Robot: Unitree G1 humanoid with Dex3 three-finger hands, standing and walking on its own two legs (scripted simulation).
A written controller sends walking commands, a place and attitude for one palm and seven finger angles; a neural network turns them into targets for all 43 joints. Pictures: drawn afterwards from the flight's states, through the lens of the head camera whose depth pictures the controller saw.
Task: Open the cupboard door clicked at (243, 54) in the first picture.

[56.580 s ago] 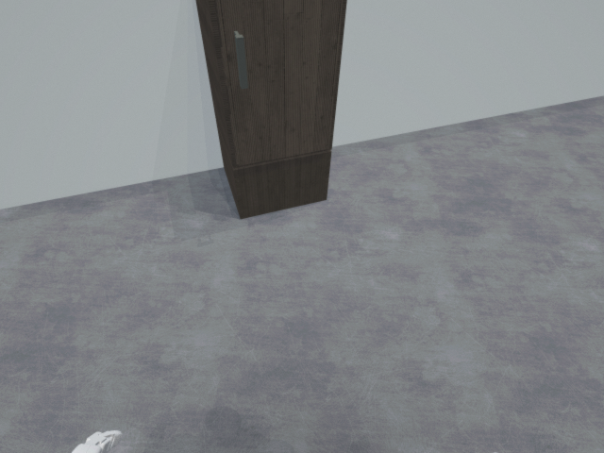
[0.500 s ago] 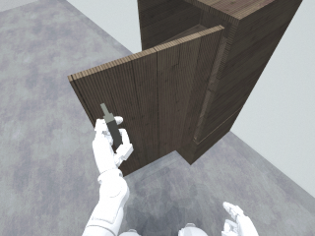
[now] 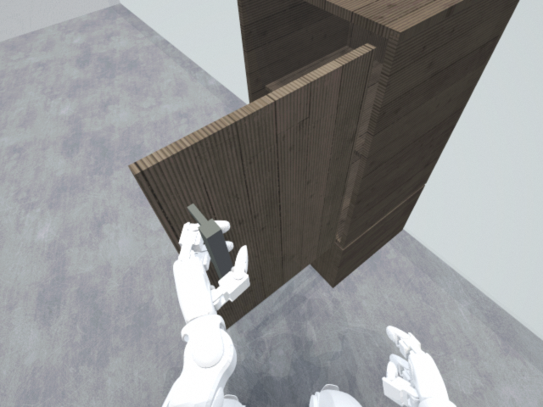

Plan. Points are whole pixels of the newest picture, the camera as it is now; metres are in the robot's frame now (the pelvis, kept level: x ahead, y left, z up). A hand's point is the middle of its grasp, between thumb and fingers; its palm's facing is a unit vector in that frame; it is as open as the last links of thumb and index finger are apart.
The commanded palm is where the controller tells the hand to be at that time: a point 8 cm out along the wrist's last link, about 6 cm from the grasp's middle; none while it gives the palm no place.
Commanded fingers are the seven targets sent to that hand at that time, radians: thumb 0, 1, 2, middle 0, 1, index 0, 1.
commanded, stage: open thumb and fingers to let go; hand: left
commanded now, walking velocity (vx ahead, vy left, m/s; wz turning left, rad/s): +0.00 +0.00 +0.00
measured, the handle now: (212, 247) +0.34 +0.11 +0.04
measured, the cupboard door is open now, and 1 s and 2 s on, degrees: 90 93 92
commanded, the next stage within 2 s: slide the hand sideways off the handle in 0.58 s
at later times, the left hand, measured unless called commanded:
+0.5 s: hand (232, 275) +0.29 +0.07 +0.05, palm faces +0.29 -0.96 -0.02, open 14.7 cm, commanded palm +0.25 +0.12 +0.04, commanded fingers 0.00 -0.50 0.30 -0.17 -0.40 -0.17 -0.40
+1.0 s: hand (227, 300) +0.25 +0.07 +0.05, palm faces -0.17 -0.98 +0.05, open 16.4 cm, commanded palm +0.23 +0.13 +0.04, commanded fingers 0.00 -0.50 0.30 -0.15 -0.30 -0.15 -0.30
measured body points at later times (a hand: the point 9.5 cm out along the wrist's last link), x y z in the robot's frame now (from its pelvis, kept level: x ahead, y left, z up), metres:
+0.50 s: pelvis -0.01 +0.02 +0.00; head +0.04 +0.00 +0.44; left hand +0.27 +0.12 +0.05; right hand +0.16 -0.20 -0.11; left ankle -0.01 +0.15 -0.67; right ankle +0.04 -0.06 -0.67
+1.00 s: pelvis -0.01 +0.04 +0.00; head +0.04 +0.02 +0.44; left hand +0.26 +0.13 +0.05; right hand +0.16 -0.19 -0.10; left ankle -0.01 +0.15 -0.67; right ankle +0.04 -0.06 -0.67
